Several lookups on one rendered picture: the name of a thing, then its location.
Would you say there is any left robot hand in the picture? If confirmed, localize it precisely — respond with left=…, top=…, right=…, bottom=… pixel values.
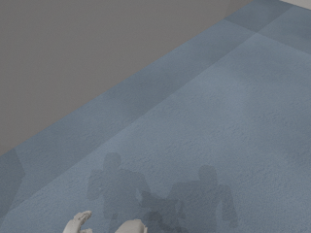
left=62, top=211, right=92, bottom=233

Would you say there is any robot left thigh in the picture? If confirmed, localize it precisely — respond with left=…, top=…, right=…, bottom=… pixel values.
left=115, top=220, right=148, bottom=233

